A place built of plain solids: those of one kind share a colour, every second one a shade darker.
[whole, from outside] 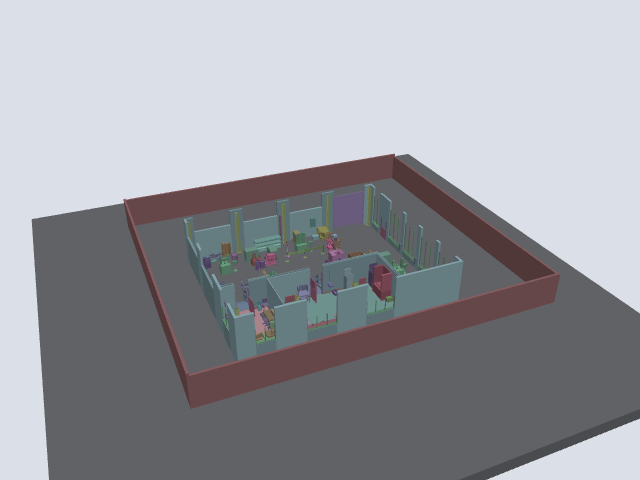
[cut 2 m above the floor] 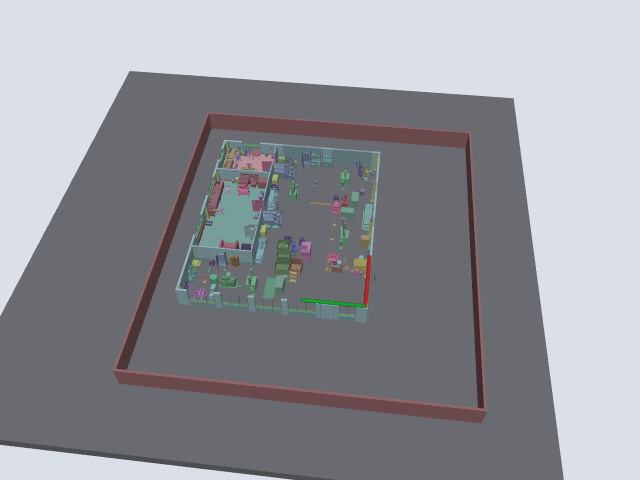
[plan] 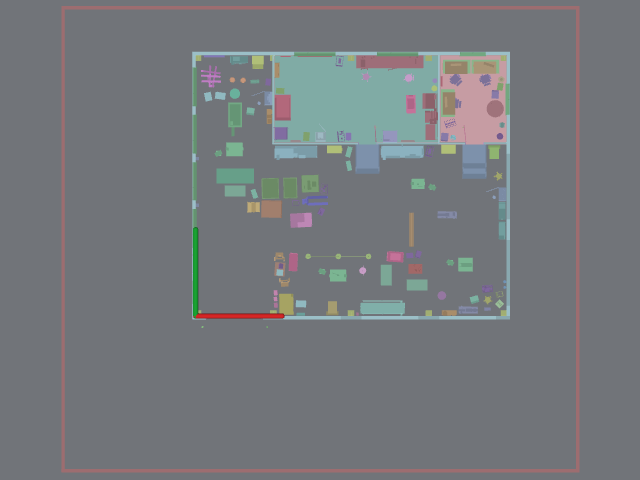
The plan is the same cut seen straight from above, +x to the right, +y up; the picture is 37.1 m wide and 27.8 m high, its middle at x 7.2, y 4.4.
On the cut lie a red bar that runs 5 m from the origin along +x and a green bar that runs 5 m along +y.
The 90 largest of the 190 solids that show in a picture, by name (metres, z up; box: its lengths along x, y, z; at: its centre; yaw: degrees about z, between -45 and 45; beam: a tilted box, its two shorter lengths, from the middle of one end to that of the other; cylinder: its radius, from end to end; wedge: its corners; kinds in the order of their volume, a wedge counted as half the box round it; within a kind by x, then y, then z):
{
 "yard_bound_1": {"box": [0.2, 27.01, 2.73], "at": [-7.68, 4.44, 1.32]},
 "yard_bound_2": {"box": [30.0, 0.2, 2.95], "at": [7.22, -8.97, 1.42]},
 "yard_bound_3": {"box": [30.0, 0.2, 2.82], "at": [7.22, 17.85, 1.36]},
 "yard_bound_4": {"box": [0.2, 27.01, 3.05], "at": [22.12, 4.44, 1.48]},
 "wall_1": {"box": [0.2, 0.91, 4.35], "at": [-0.1, 0.25, 2.12]},
 "wall_2": {"box": [0.2, 1.36, 0.65], "at": [-0.1, 1.38, 0.28]},
 "wall_3": {"box": [0.2, 1.91, 4.35], "at": [-0.1, 3.0, 2.12]},
 "wall_4": {"box": [0.2, 2.26, 0.65], "at": [-0.1, 5.08, 0.28]},
 "wall_5": {"box": [0.2, 0.51, 4.35], "at": [-0.1, 6.45, 2.12]},
 "wall_6": {"box": [0.2, 2.21, 0.65], "at": [-0.1, 7.8, 0.28]},
 "wall_7": {"box": [0.2, 0.51, 4.35], "at": [-0.1, 9.15, 2.12]},
 "wall_8": {"box": [0.2, 2.26, 0.65], "at": [-0.1, 10.53, 0.28]},
 "wall_9": {"box": [0.2, 0.51, 4.35], "at": [-0.1, 11.9, 2.12]},
 "wall_10": {"box": [0.2, 2.26, 0.65], "at": [-0.1, 13.28, 0.28]},
 "wall_11": {"box": [0.2, 0.91, 4.35], "at": [-0.1, 14.85, 2.12]},
 "wall_12": {"box": [0.81, 0.2, 4.35], "at": [0.2, -0.1, 2.12]},
 "wall_13": {"box": [4.7, 0.2, 4.35], "at": [2.15, 15.2, 2.12]},
 "wall_14": {"box": [0.06, 5.16, 3.38], "at": [4.47, 12.52, 1.64]},
 "wall_15": {"box": [1.21, 0.2, 4.35], "at": [4.5, -0.1, 2.12]},
 "wall_16": {"box": [0.06, 5.1, 3.26], "at": [4.53, 12.55, 1.58]},
 "wall_17": {"box": [1.21, 0.2, 4.35], "at": [5.1, 15.2, 2.12]},
 "wall_18": {"box": [3.31, 0.2, 2.95], "at": [6.75, -0.1, 1.43]},
 "wall_19": {"box": [2.41, 0.2, 1.56], "at": [6.9, 15.2, 0.73]},
 "wall_20": {"box": [4.96, 0.06, 3.38], "at": [6.92, 9.97, 1.64]},
 "wall_21": {"box": [4.91, 0.06, 3.26], "at": [6.95, 10.03, 1.58]},
 "wall_22": {"box": [1.21, 0.2, 4.35], "at": [9.0, -0.1, 2.12]},
 "wall_23": {"box": [2.41, 0.2, 4.35], "at": [9.3, 15.2, 2.12]},
 "wall_24": {"box": [3.31, 0.2, 2.95], "at": [11.25, -0.1, 1.43]},
 "wall_25": {"box": [2.41, 0.2, 1.56], "at": [11.7, 15.2, 0.73]},
 "wall_26": {"box": [3.6, 0.06, 3.26], "at": [12.3, 10.03, 1.58]},
 "wall_27": {"box": [3.67, 0.06, 3.38], "at": [12.33, 9.97, 1.64]},
 "wall_28": {"box": [1.21, 0.2, 4.35], "at": [13.5, -0.1, 2.12]},
 "wall_29": {"box": [1.21, 0.2, 4.35], "at": [13.5, 15.2, 2.12]},
 "wall_30": {"box": [0.06, 5.1, 3.26], "at": [14.07, 12.55, 1.58]},
 "wall_31": {"box": [0.06, 5.1, 3.43], "at": [14.13, 12.55, 1.67]},
 "wall_32": {"box": [1.21, 0.2, 4.35], "at": [14.7, 15.2, 2.12]},
 "wall_33": {"box": [1.5, 0.06, 3.43], "at": [14.85, 10.03, 1.67]},
 "wall_34": {"box": [3.31, 0.2, 2.95], "at": [15.75, -0.1, 1.43]},
 "wall_35": {"box": [1.51, 0.2, 1.63], "at": [16.05, 15.2, 0.77]},
 "wall_36": {"box": [1.3, 0.06, 3.43], "at": [17.35, 10.03, 1.67]},
 "wall_37": {"box": [1.41, 0.2, 4.35], "at": [17.5, 15.2, 2.12]},
 "wall_38": {"box": [0.81, 0.2, 4.35], "at": [17.8, -0.1, 2.12]},
 "wall_39": {"box": [0.2, 0.81, 4.35], "at": [18.1, 0.2, 2.12]},
 "wall_40": {"box": [0.2, 3.81, 2.95], "at": [18.1, 2.5, 1.43]},
 "wall_41": {"box": [0.2, 1.21, 4.35], "at": [18.1, 5.0, 2.12]},
 "wall_42": {"box": [0.2, 3.81, 2.95], "at": [18.1, 7.5, 1.43]},
 "wall_43": {"box": [0.2, 0.61, 4.35], "at": [18.1, 9.7, 2.12]},
 "wall_44": {"box": [0.2, 1.66, 4.35], "at": [18.1, 10.82, 2.12]},
 "wall_45": {"box": [0.2, 1.81, 1.73], "at": [18.1, 12.55, 0.81]},
 "wall_46": {"box": [0.2, 1.86, 4.35], "at": [18.1, 14.38, 2.12]},
 "raised_floor_lab_1": {"box": [9.73, 5.23, 0.56], "at": [9.3, 12.55, 0.23]},
 "raised_floor_office_1": {"box": [4.03, 5.23, 0.73], "at": [16.05, 12.55, 0.32]},
 "door_landing_1": {"box": [1.4, 0.32, 0.39], "at": [9.95, 8.7, 0.14]},
 "door_landing_2": {"box": [1.4, 1.1, 0.56], "at": [9.95, 9.39, 0.23]},
 "door_landing_3": {"box": [1.4, 0.32, 0.39], "at": [16.15, 8.4, 0.14]},
 "door_landing_4": {"box": [1.4, 0.32, 0.56], "at": [16.15, 8.7, 0.23]},
 "door_landing_5": {"box": [1.4, 1.1, 0.73], "at": [16.15, 9.39, 0.32]},
 "test_desk_1": {"box": [1.2, 0.64, 1.11], "at": [2.29, 7.24, 0.51]},
 "test_desk_2": {"box": [0.64, 1.2, 1.11], "at": [11.04, 2.36, 0.51]},
 "test_desk_3": {"box": [1.2, 0.64, 1.11], "at": [12.82, 1.79, 0.51]},
 "test_machine_1": {"box": [0.95, 0.8, 0.95], "at": [2.25, 9.65, 0.42]},
 "test_machine_2": {"box": [0.95, 0.7, 0.95], "at": [8.25, 2.35, 0.42]},
 "test_machine_3": {"box": [0.75, 0.6, 0.95], "at": [12.88, 7.65, 0.42]},
 "test_machine_4": {"box": [0.85, 0.8, 0.95], "at": [15.62, 2.98, 0.42]},
 "fume_cupboard_1": {"box": [0.11, 1.14, 1.53], "at": [4.63, 12.07, 2.17]},
 "fume_cupboard_2": {"box": [0.93, 0.18, 1.53], "at": [5.04, 11.41, 2.17]},
 "fume_cupboard_3": {"box": [0.93, 0.18, 1.53], "at": [5.04, 12.73, 2.17]},
 "fume_cupboard_4": {"box": [0.87, 0.9, 0.77], "at": [5.05, 12.37, 0.99]},
 "roll_cab_1": {"box": [0.68, 0.5, 0.72], "at": [3.6, 14.83, 0.46]},
 "roll_cab_2": {"box": [0.85, 0.46, 0.75], "at": [8.03, 9.65, 0.49]},
 "roll_cab_3": {"box": [0.85, 0.5, 0.77], "at": [14.64, 9.67, 0.49]},
 "lab_bench_1": {"box": [0.56, 0.9, 0.78], "at": [13.59, 10.65, 1.0]},
 "lab_bench_2": {"box": [0.56, 0.9, 0.78], "at": [13.59, 12.45, 1.0]},
 "roller_shutter_1": {"box": [3.16, 0.06, 3.42], "at": [2.25, -0.12, 1.99]},
 "hydraulic_pack_1": {"box": [0.8, 1.44, 0.12], "at": [2.29, 11.65, 0.01]},
 "hydraulic_pack_2": {"box": [0.62, 1.22, 0.61], "at": [2.29, 11.65, 0.38]},
 "bar_rack_1": {"box": [2.38, 0.62, 0.15], "at": [10.74, 0.46, 0.49]},
 "bar_rack_2": {"box": [2.53, 0.64, 0.16], "at": [10.85, 0.45, 0.91]},
 "pallet_load_1": {"box": [0.41, 0.82, 0.39], "at": [5.69, 5.52, 1.0], "yaw": 2.9},
 "pallet_load_2": {"box": [0.94, 0.82, 0.24], "at": [6.23, 5.55, 0.07], "yaw": 2.9},
 "pallet_load_3": {"box": [0.4, 0.82, 0.39], "at": [6.5, 5.56, 1.0], "yaw": 2.9},
 "wheelie_bin_1": {"box": [0.55, 0.67, 1.12], "at": [17.29, 9.43, 0.51]},
 "spill_kit_1": {"box": [0.53, 0.7, 1.12], "at": [7.92, 0.5, 0.51]},
 "crate_1": {"box": [0.6, 0.8, 0.8], "at": [4.88, 2.7, 0.35], "yaw": -4.5},
 "offcuts_bin_1": {"box": [0.8, 0.57, 0.58], "at": [12.73, 2.72, 0.24]},
 "gas_bottles_1": {"box": [0.25, 0.78, 1.28], "at": [4.66, 14.23, 1.1]},
 "drum_1": {"cylinder": 0.3, "from": [2.27, 12.88, 0.0], "to": [2.27, 12.88, 0.88]},
 "fitters_bench_1": {"box": [0.52, 0.67, 0.5], "at": [6.72, 9.49, 0.64]},
 "specimen_stillage_1": {"box": [0.8, 1.2, 0.16], "at": [5.48, 7.41, 0.03], "yaw": 1.2},
 "slab_anti_fatigue_mat_1": {"box": [2.18, 0.88, 0.07], "at": [2.29, 8.1, -0.01]}
}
